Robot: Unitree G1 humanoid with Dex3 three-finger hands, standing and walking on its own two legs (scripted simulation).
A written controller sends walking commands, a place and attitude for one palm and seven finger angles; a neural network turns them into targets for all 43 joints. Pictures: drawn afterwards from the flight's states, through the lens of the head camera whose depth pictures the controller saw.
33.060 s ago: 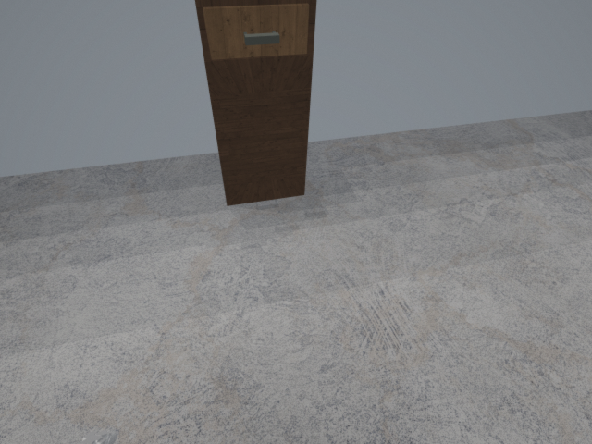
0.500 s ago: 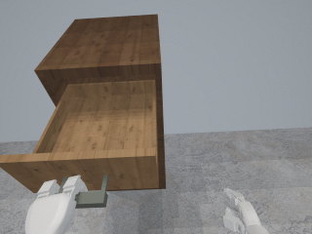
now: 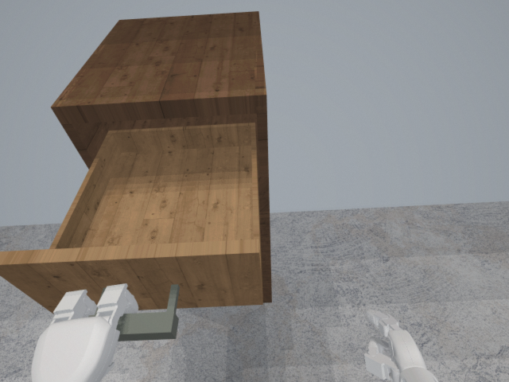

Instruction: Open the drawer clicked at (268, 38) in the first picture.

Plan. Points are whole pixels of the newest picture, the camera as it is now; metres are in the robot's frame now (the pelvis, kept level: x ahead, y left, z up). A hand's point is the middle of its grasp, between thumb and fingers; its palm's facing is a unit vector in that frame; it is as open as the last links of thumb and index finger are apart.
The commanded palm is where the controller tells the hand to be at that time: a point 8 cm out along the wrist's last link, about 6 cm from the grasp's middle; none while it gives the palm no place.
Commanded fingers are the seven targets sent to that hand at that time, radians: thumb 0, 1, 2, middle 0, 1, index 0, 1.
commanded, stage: open the thumb to release the handle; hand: left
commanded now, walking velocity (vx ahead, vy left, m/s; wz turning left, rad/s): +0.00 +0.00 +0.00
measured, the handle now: (136, 309) +0.20 +0.19 +0.06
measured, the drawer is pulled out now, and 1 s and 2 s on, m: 0.30 0.29 0.29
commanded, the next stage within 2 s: lift the hand off the handle in 0.42 s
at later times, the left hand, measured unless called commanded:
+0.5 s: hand (100, 359) +0.14 +0.23 +0.04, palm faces +0.04 -0.11 -0.99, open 13.1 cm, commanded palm +0.11 +0.21 +0.10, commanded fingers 0.00 -0.50 0.30 -0.30 -1.20 -0.30 -1.20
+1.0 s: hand (105, 338) +0.16 +0.23 +0.05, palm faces +0.06 -0.11 -0.99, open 13.4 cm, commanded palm +0.13 +0.22 +0.12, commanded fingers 0.00 -0.50 0.30 -0.30 -1.20 -0.30 -1.20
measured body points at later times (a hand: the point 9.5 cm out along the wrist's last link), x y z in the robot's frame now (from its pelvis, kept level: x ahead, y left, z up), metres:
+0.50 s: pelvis -0.01 -0.01 +0.01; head -0.01 -0.04 +0.46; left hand +0.13 +0.23 +0.10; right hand +0.22 -0.21 -0.07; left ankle +0.00 +0.11 -0.69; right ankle -0.03 -0.11 -0.69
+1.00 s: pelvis -0.01 -0.01 +0.02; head -0.02 -0.04 +0.47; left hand +0.15 +0.23 +0.11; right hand +0.21 -0.21 -0.07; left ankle +0.00 +0.11 -0.69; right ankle -0.03 -0.11 -0.69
